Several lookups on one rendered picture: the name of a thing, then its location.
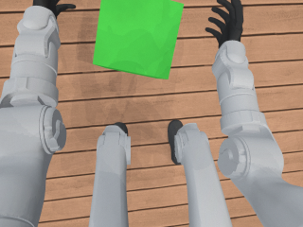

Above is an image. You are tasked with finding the robot left hand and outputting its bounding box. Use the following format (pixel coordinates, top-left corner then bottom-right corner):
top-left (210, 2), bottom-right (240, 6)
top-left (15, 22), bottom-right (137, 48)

top-left (32, 0), bottom-right (76, 20)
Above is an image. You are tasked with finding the robot right hand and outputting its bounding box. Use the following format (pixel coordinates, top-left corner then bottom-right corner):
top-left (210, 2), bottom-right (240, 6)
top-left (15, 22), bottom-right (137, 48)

top-left (205, 0), bottom-right (244, 48)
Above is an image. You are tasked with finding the robot left forearm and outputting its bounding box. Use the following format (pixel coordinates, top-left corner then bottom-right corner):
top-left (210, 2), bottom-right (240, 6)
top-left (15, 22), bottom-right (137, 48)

top-left (0, 6), bottom-right (61, 109)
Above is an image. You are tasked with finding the carton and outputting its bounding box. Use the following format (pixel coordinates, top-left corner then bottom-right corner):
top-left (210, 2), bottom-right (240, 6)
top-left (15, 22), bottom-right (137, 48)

top-left (93, 0), bottom-right (184, 79)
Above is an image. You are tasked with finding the left robot upper arm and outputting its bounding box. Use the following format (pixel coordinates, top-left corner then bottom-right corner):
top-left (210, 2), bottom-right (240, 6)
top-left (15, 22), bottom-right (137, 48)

top-left (0, 105), bottom-right (67, 227)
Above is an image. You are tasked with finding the left robot shin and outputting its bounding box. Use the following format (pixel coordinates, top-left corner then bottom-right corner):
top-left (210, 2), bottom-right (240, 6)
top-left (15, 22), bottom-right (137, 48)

top-left (97, 125), bottom-right (125, 154)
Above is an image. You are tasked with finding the right robot upper arm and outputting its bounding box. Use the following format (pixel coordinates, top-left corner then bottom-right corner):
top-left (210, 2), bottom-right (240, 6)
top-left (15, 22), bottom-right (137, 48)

top-left (217, 135), bottom-right (303, 227)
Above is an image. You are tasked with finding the right robot shin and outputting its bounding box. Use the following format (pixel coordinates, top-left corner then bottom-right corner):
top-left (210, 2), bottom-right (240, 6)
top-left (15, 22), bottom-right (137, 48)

top-left (174, 123), bottom-right (209, 157)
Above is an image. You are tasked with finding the robot shin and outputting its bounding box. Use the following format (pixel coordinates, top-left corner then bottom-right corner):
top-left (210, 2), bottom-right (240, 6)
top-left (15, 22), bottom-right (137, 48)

top-left (97, 125), bottom-right (125, 154)
top-left (174, 123), bottom-right (209, 157)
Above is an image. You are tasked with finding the robot right forearm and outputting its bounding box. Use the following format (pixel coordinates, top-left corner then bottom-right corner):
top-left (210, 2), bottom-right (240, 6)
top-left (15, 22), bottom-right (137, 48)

top-left (211, 40), bottom-right (284, 165)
